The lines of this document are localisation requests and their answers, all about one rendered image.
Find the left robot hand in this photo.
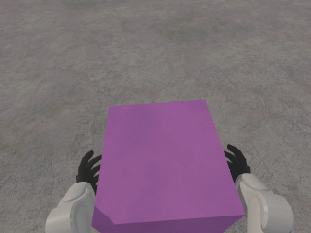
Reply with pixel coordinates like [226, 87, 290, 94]
[76, 150, 102, 196]

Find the robot right forearm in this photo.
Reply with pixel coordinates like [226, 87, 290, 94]
[235, 173, 294, 233]

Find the right robot hand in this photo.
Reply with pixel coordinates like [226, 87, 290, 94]
[224, 144, 251, 182]

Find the robot left forearm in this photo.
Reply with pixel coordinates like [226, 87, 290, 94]
[45, 182, 96, 233]

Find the carton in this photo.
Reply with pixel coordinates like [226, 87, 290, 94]
[91, 99, 245, 233]

